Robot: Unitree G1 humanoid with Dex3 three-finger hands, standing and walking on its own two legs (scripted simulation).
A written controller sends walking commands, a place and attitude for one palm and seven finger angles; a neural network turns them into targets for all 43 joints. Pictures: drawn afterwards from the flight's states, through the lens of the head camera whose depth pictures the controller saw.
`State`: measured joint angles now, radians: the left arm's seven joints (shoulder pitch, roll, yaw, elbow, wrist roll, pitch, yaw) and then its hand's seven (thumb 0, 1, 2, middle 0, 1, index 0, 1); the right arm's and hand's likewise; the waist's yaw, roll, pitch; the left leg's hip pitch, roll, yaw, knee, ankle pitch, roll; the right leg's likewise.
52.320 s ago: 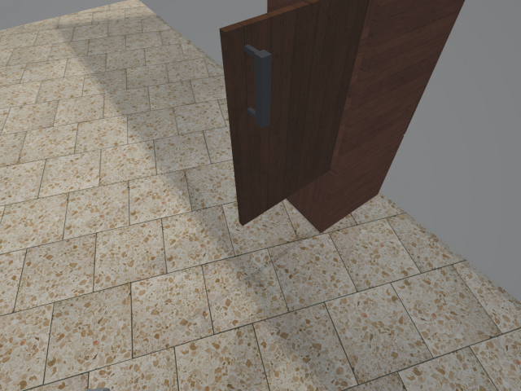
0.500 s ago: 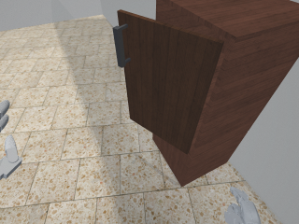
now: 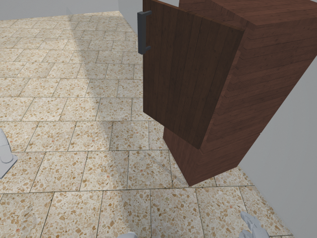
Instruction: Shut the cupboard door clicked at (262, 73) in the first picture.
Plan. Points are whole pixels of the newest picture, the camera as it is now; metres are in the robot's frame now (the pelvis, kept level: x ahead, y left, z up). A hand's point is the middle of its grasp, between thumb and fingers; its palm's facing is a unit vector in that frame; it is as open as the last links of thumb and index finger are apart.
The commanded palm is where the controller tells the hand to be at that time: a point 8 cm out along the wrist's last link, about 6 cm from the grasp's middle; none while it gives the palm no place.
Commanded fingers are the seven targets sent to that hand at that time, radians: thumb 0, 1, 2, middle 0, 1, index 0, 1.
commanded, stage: step back with the hand held close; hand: left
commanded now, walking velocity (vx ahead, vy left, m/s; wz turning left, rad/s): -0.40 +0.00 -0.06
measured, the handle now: (145, 32) +0.79 +0.11 +0.16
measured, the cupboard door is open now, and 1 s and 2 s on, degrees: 26 26 26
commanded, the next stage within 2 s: stop stepping back and stand still in 0.20 s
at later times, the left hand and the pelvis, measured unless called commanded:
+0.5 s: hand out of the picture +0.07 +0.31 +0.20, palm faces +0.61 -0.72 -0.33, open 7.4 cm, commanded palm +0.02 +0.33 +0.20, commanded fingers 0.00 0.90 0.90 -0.20 -0.30 -0.20 -0.30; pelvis -0.09 +0.02 +0.00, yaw +5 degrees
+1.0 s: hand out of the picture +0.09 +0.29 +0.18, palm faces +0.46 -0.76 -0.46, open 7.4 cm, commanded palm +0.03 +0.32 +0.20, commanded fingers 0.00 0.90 0.90 -0.20 -0.30 -0.20 -0.30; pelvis -0.10 +0.02 +0.02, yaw +0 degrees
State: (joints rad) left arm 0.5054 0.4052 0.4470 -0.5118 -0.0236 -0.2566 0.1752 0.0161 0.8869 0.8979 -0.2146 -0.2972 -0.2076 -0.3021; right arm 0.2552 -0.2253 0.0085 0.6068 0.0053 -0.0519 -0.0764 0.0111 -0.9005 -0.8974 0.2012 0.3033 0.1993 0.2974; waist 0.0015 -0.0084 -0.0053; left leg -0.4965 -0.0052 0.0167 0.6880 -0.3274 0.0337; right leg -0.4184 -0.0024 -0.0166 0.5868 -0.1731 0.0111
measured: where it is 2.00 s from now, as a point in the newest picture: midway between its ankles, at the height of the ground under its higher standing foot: outside the picture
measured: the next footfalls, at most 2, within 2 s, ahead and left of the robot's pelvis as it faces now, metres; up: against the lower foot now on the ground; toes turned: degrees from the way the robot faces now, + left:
right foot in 0.22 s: -0.05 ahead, -0.10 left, +0.00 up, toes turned +2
left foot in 0.50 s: -0.06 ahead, +0.14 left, +0.00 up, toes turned +5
